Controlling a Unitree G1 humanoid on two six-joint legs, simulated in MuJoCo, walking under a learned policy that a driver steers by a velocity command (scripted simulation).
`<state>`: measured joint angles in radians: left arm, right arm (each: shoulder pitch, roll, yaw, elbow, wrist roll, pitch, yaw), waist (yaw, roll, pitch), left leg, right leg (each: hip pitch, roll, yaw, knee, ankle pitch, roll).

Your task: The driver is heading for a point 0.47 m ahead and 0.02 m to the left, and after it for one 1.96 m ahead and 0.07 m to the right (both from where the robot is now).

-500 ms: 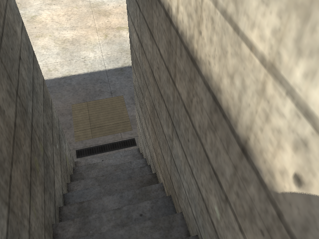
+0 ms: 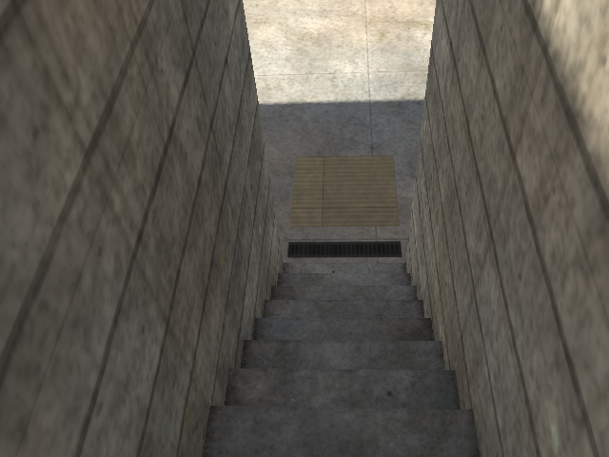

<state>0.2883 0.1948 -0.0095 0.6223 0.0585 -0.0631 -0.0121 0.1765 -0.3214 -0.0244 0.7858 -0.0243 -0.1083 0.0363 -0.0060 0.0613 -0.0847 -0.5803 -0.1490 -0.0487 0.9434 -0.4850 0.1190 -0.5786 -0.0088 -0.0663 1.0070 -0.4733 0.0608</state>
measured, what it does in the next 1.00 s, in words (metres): goes down: left foot 0.20 m lower, then right foot 0.21 m lower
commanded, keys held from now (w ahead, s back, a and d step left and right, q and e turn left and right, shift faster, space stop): w+q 0.38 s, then w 0.14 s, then w+e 0.08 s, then e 0.40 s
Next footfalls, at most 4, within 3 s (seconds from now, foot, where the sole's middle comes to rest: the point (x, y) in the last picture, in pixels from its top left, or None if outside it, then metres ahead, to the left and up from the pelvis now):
0.48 left None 0.26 0.15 -0.93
0.98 right None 0.49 -0.04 -1.13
1.32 left None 0.50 0.17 -1.13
1.88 right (397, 451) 0.69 -0.17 -1.34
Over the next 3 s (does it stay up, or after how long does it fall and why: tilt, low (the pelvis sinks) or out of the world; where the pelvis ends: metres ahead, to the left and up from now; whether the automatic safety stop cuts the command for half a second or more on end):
stays up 0.70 -0.02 -0.61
